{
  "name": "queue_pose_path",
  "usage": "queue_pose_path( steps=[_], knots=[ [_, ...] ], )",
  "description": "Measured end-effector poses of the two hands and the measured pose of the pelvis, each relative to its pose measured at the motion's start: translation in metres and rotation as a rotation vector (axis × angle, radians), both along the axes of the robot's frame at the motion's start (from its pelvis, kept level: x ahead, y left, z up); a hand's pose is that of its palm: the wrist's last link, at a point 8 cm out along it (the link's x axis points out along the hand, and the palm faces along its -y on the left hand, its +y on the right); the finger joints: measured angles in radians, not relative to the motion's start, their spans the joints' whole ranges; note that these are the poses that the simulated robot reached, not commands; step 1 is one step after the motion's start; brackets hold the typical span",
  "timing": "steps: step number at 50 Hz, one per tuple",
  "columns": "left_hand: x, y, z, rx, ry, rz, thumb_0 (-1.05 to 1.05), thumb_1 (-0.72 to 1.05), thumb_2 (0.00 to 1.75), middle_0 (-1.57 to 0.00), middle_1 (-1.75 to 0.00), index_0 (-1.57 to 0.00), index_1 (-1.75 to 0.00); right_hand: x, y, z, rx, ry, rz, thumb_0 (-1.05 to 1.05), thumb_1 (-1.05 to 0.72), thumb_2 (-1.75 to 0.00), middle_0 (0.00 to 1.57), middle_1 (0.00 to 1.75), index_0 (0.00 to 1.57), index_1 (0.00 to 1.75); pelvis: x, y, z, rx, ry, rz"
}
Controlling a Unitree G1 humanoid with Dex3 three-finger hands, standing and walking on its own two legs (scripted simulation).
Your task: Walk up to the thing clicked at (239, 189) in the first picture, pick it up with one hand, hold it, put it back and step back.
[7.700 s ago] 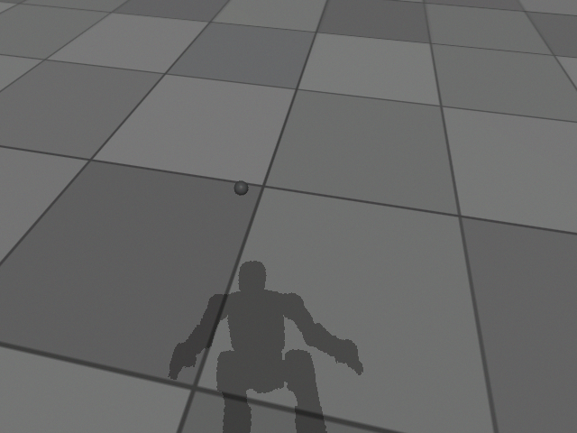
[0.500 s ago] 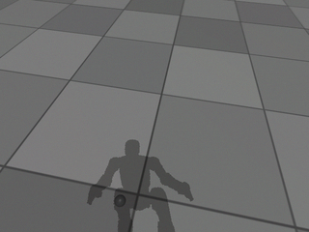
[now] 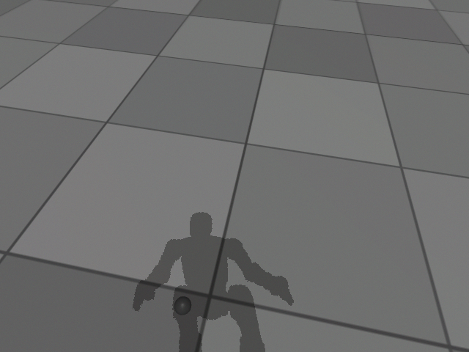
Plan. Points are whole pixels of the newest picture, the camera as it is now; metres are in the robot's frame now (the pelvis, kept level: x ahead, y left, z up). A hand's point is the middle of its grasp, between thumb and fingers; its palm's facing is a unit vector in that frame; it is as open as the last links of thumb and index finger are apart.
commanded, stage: walk up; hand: left
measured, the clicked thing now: (182, 305) +0.40 +0.18 -0.75
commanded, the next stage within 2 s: stand in 1.52 s
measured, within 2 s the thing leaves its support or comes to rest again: neither
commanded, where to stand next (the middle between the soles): -0.01 -0.04 m, yaw -1 degrees
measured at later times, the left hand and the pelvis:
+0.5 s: hand out of the picture +0.03 +0.24 -0.16, palm faces +0.01 -0.95 -0.32, open 7.4 cm; pelvis -0.03 -0.02 +0.00, yaw +1 degrees
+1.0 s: hand out of the picture +0.04 +0.23 -0.16, palm faces +0.02 -0.95 -0.32, open 7.4 cm; pelvis -0.03 -0.02 +0.00, yaw +1 degrees
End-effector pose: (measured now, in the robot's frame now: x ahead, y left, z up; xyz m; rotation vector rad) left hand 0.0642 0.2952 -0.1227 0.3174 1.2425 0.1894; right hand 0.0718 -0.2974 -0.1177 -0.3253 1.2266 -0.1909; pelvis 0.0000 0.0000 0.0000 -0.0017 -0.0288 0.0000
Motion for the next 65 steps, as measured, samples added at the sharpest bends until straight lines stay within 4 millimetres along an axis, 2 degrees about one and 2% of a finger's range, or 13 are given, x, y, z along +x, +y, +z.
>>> queue_pose_path(
  steps=[13, 27, 36, 43, 56, 65],
  knots=[
    [-0.008, -0.004, -0.001, -0.006, 0.002, 0.023, 0.01, 0.9, 0.9, -0.2, -0.3, -0.2, -0.29, -0.004, -0.007, 0.002, -0.005, -0.014, -0.007, 0.01, -0.9, -0.9, 0.21, 0.3, 0.2, 0.3, -0.017, -0.006, 0.0, 0.001, -0.001, 0.008],
    [-0.042, -0.015, -0.003, -0.016, 0.027, 0.056, 0.01, 0.9, 0.9, -0.2, -0.3, -0.2, -0.3, -0.022, -0.017, -0.001, 0.002, 0.001, 0.006, 0.01, -0.9, -0.9, 0.21, 0.3, 0.2, 0.29, -0.033, -0.017, -0.002, -0.004, -0.004, 0.018],
    [-0.056, -0.018, -0.004, -0.015, 0.055, 0.073, 0.01, 0.9, 0.9, -0.2, -0.3, -0.2, -0.3, -0.032, -0.021, -0.005, 0.004, 0.029, 0.007, 0.01, -0.9, -0.9, 0.21, 0.3, 0.2, 0.3, -0.034, -0.021, -0.002, -0.005, 0.002, 0.021],
    [-0.051, -0.018, -0.004, -0.012, 0.043, 0.069, 0.01, 0.9, 0.9, -0.2, -0.3, -0.2, -0.3, -0.03, -0.022, -0.004, 0.003, 0.024, 0.005, 0.01, -0.9, -0.9, 0.21, 0.3, 0.2, 0.3, -0.032, -0.022, -0.003, -0.006, 0.002, 0.019],
    [-0.024, -0.02, -0.001, -0.015, -0.022, 0.043, 0.01, 0.9, 0.9, -0.2, -0.3, -0.2, -0.3, -0.018, -0.022, -0.001, -0.002, -0.015, 0.013, 0.01, -0.9, -0.9, 0.21, 0.3, 0.2, 0.3, -0.029, -0.022, -0.002, -0.004, 0.0, 0.016],
    [-0.021, -0.02, -0.001, -0.017, -0.02, 0.036, 0.01, 0.9, 0.9, -0.2, -0.3, -0.2, -0.3, -0.018, -0.022, 0.001, -0.003, -0.016, 0.016, 0.01, -0.9, -0.9, 0.21, 0.3, 0.2, 0.3, -0.029, -0.022, -0.002, -0.004, 0.002, 0.013]
  ],
)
